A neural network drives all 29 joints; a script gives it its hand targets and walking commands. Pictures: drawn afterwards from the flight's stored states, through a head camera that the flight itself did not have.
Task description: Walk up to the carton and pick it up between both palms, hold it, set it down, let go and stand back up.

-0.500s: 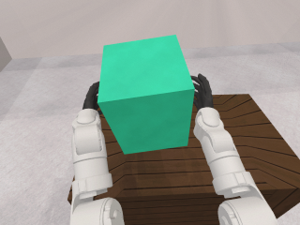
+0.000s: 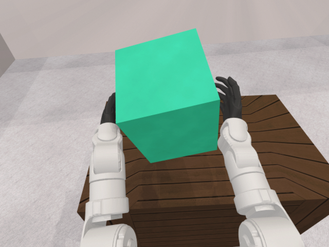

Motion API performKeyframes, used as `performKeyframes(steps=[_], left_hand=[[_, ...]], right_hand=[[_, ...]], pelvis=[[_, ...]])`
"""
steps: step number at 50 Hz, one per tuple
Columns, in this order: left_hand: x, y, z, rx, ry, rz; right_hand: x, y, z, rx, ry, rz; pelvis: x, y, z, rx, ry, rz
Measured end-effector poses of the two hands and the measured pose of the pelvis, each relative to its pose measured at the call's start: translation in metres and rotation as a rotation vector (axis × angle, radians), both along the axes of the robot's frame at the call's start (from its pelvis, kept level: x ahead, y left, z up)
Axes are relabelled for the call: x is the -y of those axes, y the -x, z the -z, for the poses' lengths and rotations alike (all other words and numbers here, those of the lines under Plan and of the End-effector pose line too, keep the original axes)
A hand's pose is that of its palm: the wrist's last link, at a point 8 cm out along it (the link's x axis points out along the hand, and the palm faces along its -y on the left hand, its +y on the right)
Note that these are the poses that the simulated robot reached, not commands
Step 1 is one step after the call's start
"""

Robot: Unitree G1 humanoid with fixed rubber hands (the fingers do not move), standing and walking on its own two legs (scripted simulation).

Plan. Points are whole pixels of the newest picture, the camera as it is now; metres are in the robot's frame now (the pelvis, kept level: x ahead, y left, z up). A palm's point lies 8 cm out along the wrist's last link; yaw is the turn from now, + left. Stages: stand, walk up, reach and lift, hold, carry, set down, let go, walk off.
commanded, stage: set down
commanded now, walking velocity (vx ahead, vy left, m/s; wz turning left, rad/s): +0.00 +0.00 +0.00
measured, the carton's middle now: (170, 104) +0.44 -0.02 +0.15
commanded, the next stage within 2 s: none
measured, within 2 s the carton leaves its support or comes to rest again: neither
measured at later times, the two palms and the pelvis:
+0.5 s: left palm (117, 123) +0.40 +0.12 +0.12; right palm (226, 117) +0.39 -0.16 +0.13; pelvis +0.04 +0.00 +0.00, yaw +0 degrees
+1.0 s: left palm (121, 130) +0.39 +0.11 +0.10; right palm (229, 126) +0.37 -0.17 +0.12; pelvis +0.03 +0.00 +0.00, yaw +0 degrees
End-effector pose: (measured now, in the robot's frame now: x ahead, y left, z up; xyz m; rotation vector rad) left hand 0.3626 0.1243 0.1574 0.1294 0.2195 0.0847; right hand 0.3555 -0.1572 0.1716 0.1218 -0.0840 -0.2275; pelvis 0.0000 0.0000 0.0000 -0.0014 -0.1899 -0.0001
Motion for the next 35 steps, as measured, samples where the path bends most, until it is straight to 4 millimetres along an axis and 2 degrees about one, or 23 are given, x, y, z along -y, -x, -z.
performKeyframes(steps=[4,6,8,11,15,18,20,22,26,28,31,35], left_hand=[[0.007,-0.006,-0.031,0.16,-0.009,0.015],[0.008,-0.009,-0.035,0.17,0.004,0.035],[0.009,-0.013,-0.024,0.121,0.029,0.067],[0.009,-0.017,0.011,-0.005,0.079,0.097],[0.008,-0.021,0.056,-0.121,0.101,0.097],[0.005,-0.025,0.075,-0.139,0.05,0.084],[0.004,-0.028,0.075,-0.106,0.012,0.065],[0.005,-0.033,0.064,-0.043,-0.012,0.045],[0.008,-0.042,0.03,0.091,-0.047,0.019],[0.008,-0.043,0.023,0.113,-0.037,0.017],[0.003,-0.04,0.034,0.068,0.014,0.029],[-0.003,-0.031,0.069,-0.051,0.094,0.042]], right_hand=[[0.007,0.002,-0.029,0.158,0.026,0.025],[0.009,0.002,-0.038,0.18,0.057,0.032],[0.01,0.002,-0.038,0.167,0.084,0.033],[0.009,-0.003,-0.024,0.095,0.111,0.018],[0.006,-0.013,0.012,0.001,0.124,0.008],[0.004,-0.021,0.04,-0.033,0.114,0.001],[0.005,-0.025,0.05,-0.021,0.089,0.003],[0.006,-0.028,0.052,0.016,0.059,0.013],[0.007,-0.032,0.039,0.088,0.025,0.041],[0.006,-0.033,0.03,0.106,0.029,0.045],[0.002,-0.031,0.025,0.088,0.057,0.032],[-0.006,-0.025,0.037,0.008,0.102,0.02]], pelvis=[[0.001,-0.009,-0.001,-0.025,-0.001,0.0],[0.002,-0.012,-0.001,-0.019,-0.004,-0.001],[0.004,-0.015,-0.001,-0.007,-0.007,-0.001],[0.006,-0.016,-0.001,0.005,-0.01,-0.001],[0.005,-0.016,-0.001,0.005,-0.009,-0.001],[0.003,-0.02,-0.001,-0.014,-0.007,-0.001],[0.002,-0.024,-0.002,-0.049,-0.006,-0.001],[0.001,-0.029,-0.002,-0.08,-0.004,0.0],[0.001,-0.039,-0.003,-0.101,-0.005,0.001],[0.002,-0.043,-0.003,-0.089,-0.007,0.0],[0.004,-0.044,-0.002,-0.055,-0.007,-0.004],[0.003,-0.038,-0.002,-0.026,-0.006,-0.005]])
